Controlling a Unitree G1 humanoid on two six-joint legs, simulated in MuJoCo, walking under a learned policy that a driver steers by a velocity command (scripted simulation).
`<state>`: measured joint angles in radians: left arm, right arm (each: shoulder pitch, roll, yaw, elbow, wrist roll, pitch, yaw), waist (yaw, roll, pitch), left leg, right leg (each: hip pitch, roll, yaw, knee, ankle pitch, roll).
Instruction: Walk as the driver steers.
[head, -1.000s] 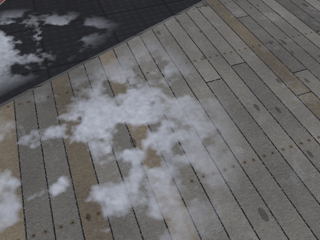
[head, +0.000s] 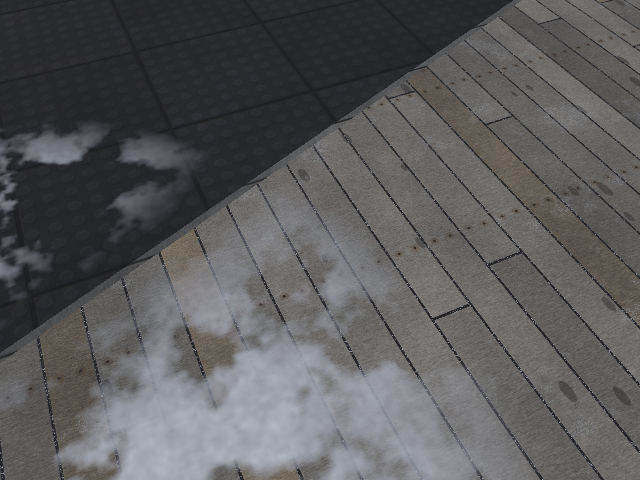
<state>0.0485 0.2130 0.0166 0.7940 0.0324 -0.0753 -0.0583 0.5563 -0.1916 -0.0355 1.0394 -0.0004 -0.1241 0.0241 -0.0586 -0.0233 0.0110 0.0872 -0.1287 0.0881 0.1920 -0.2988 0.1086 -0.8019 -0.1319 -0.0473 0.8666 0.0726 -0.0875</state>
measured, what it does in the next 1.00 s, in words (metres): walks ahead: right foot, then left foot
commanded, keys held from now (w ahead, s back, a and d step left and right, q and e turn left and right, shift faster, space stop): w+shift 0.98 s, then q+shift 0.02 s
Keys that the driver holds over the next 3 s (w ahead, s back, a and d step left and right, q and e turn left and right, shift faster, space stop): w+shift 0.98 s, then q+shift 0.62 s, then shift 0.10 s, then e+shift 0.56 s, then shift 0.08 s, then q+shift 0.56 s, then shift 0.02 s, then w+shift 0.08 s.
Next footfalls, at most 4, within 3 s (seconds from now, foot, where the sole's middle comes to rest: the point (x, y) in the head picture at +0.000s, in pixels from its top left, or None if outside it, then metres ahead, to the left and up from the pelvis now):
0.16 right None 0.37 -0.07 -0.77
0.62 left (277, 342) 0.83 0.09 -0.77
1.08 right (332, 202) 1.29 -0.08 -0.77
1.52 left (250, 173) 1.42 0.16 -0.77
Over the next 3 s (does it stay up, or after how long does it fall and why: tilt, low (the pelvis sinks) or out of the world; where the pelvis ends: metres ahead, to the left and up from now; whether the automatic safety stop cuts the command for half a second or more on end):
stays up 1.42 -0.01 0.01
